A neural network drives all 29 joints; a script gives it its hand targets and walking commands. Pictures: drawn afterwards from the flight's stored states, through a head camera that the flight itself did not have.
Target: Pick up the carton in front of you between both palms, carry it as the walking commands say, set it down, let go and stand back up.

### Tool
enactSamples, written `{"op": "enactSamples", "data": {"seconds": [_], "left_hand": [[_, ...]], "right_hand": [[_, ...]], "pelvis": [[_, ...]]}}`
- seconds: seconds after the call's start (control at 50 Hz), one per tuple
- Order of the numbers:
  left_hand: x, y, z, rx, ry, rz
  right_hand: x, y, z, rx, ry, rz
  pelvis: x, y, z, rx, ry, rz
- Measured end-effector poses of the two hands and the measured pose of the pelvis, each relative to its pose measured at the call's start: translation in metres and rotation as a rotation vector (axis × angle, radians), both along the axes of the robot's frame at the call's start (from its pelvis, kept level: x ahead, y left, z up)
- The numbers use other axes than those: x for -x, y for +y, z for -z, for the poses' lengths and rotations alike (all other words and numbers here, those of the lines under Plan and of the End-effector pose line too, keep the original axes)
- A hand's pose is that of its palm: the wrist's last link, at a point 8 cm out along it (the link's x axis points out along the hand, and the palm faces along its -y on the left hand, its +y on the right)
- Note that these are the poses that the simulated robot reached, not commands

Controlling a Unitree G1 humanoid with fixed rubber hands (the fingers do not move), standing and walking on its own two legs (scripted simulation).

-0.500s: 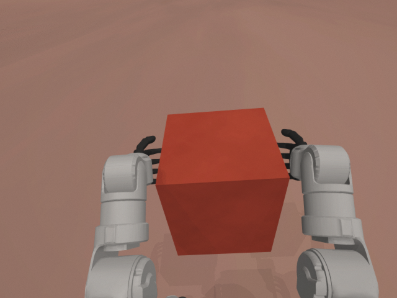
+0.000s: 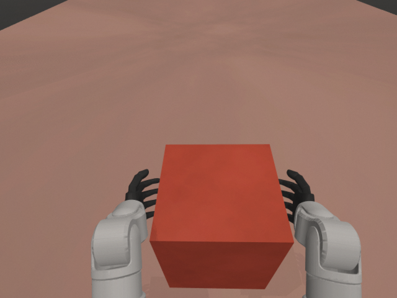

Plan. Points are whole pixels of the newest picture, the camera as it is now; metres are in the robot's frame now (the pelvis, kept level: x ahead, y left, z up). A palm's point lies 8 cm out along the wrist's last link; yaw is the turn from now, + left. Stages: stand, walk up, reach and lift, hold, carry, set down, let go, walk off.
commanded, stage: carry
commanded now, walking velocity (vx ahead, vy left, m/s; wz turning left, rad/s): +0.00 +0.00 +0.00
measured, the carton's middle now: (217, 219) +0.30 +0.00 +0.03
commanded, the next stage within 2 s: hold in 1.56 s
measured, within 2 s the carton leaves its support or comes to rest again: neither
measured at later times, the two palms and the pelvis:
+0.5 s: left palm (143, 166) +0.39 +0.16 +0.10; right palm (276, 163) +0.40 -0.14 +0.10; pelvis +0.13 +0.00 +0.00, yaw +1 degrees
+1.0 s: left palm (141, 181) +0.38 +0.17 +0.07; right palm (271, 179) +0.38 -0.13 +0.07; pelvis +0.11 +0.01 +0.00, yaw +1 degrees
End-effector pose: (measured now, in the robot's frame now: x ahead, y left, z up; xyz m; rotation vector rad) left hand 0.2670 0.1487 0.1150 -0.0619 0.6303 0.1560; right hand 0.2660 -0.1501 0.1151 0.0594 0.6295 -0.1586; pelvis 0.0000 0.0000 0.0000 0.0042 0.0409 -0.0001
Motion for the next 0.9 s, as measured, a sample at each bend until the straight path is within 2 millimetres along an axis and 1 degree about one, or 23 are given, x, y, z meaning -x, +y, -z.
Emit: {"op": "enactSamples", "data": {"seconds": [0.02,0.06,0.1,0.16,0.22,0.36,0.42,0.5,0.6,0.74,0.9], "left_hand": [[-0.012,-0.004,0.002,-0.011,-0.005,0.001],[-0.032,-0.011,0.008,-0.041,0.027,0.008],[-0.044,-0.013,0.015,-0.051,0.08,0.004],[-0.053,-0.011,0.022,-0.049,0.136,-0.013],[-0.064,-0.005,0.021,-0.036,0.132,-0.029],[-0.101,0.007,0.006,-0.008,0.048,-0.038],[-0.114,0.01,0.005,-0.004,0.04,-0.034],[-0.122,0.013,0.015,-0.007,0.072,-0.026],[-0.125,0.015,0.023,-0.011,0.097,-0.018],[-0.122,0.018,0.032,-0.025,0.103,-0.009],[-0.114,0.021,0.042,-0.046,0.096,0.002]], "right_hand": [[-0.013,-0.005,0.005,-0.008,-0.006,-0.002],[-0.034,-0.011,0.016,-0.024,0.026,-0.005],[-0.047,-0.013,0.025,-0.027,0.079,-0.015],[-0.061,-0.01,0.031,-0.032,0.134,-0.027],[-0.075,-0.004,0.028,-0.029,0.13,-0.035],[-0.114,0.008,0.005,0.004,0.047,-0.044],[-0.126,0.011,0.003,0.007,0.039,-0.04],[-0.132,0.014,0.013,0.009,0.071,-0.036],[-0.133,0.016,0.024,0.007,0.095,-0.03],[-0.129,0.018,0.033,0.014,0.102,-0.033],[-0.122,0.021,0.042,0.035,0.094,-0.048]], "pelvis": [[-0.013,-0.004,0.006,0.001,-0.003,-0.004],[-0.029,-0.007,0.008,0.023,0.001,-0.01],[-0.04,-0.01,0.005,0.018,0.002,-0.021],[-0.054,-0.012,-0.003,0.004,0.003,-0.028],[-0.068,-0.012,-0.007,0.002,-0.005,-0.024],[-0.109,-0.004,-0.006,0.012,0.001,-0.024],[-0.12,0.0,-0.004,0.01,0.009,-0.024],[-0.13,0.004,-0.001,0.009,0.012,-0.022],[-0.132,0.008,0.002,0.009,0.009,-0.021],[-0.129,0.012,0.002,0.009,0.005,-0.02],[-0.118,0.014,0.0,0.008,-0.007,-0.019]]}}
